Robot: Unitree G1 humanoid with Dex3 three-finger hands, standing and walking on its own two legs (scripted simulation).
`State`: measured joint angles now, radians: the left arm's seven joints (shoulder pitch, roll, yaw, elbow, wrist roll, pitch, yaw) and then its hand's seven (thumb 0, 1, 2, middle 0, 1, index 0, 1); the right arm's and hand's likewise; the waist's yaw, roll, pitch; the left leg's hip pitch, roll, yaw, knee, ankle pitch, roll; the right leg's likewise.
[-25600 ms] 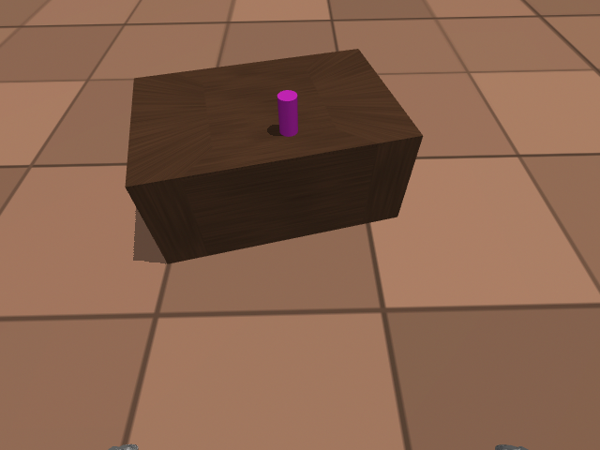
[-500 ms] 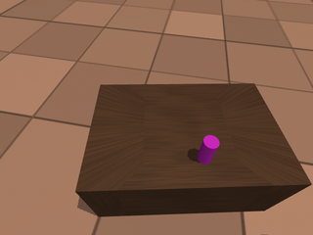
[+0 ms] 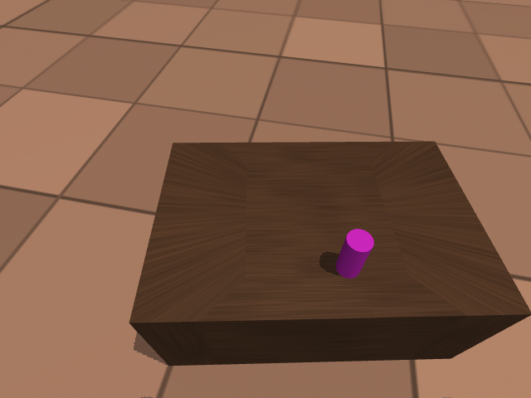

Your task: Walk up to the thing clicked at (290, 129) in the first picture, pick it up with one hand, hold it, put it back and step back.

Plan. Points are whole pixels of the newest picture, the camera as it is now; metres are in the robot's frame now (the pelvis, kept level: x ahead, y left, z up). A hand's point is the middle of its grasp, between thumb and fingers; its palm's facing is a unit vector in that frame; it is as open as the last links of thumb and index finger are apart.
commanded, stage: stand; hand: right
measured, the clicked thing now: (353, 254) +0.47 -0.22 -0.26
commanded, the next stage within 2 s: step back in 1.28 s
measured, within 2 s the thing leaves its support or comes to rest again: neither
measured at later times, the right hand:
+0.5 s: hand out of the picture +0.06 -0.26 -0.15, palm faces +0.00 +0.93 -0.36, open 7.4 cm
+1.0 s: hand out of the picture +0.08 -0.26 -0.15, palm faces -0.01 +0.94 -0.35, open 7.4 cm
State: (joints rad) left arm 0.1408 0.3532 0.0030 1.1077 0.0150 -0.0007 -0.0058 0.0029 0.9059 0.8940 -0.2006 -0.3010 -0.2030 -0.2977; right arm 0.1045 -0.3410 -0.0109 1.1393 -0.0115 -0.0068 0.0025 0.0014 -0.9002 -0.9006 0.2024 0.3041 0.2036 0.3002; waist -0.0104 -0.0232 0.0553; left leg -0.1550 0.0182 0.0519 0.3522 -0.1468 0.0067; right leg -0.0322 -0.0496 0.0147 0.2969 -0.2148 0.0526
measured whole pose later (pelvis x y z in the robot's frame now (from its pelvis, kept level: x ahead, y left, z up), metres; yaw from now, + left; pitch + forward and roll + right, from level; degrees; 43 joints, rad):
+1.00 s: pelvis +0.00 +0.00 +0.00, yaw +0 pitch -2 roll +0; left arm 0.14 0.36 0.00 1.10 0.01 0.00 -0.01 0.00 0.91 0.89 -0.20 -0.30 -0.20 -0.30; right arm 0.10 -0.34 -0.01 1.14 -0.01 -0.01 0.01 0.00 -0.90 -0.90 0.20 0.30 0.20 0.30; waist -0.01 -0.02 0.06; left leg -0.16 0.02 0.05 0.34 -0.14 0.00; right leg -0.04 -0.05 0.01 0.31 -0.22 0.05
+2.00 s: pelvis -0.13 -0.01 -0.02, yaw +4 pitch -2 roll -2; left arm 0.09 0.40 0.07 0.85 0.00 0.07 0.02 0.00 0.91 0.89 -0.20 -0.30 -0.20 -0.30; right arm 0.13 -0.36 -0.03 0.90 -0.03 0.04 0.01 0.00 -0.90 -0.90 0.20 0.30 0.21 0.30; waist 0.00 -0.04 0.20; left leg -0.30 -0.02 -0.02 0.66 -0.33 0.04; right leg -0.47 0.08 0.10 1.07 -0.53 -0.02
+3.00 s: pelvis -0.44 -0.02 -0.03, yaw -3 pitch -2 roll -1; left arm 0.16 0.40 0.07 0.85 0.02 0.05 0.00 0.00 0.91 0.89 -0.20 -0.30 -0.20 -0.30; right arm 0.10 -0.39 -0.04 0.83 -0.03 0.03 -0.01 0.00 -0.90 -0.90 0.21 0.30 0.21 0.30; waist 0.01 -0.01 0.17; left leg -0.42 0.05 0.02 0.65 -0.20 0.01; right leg -0.26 0.03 0.06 0.76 -0.45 0.01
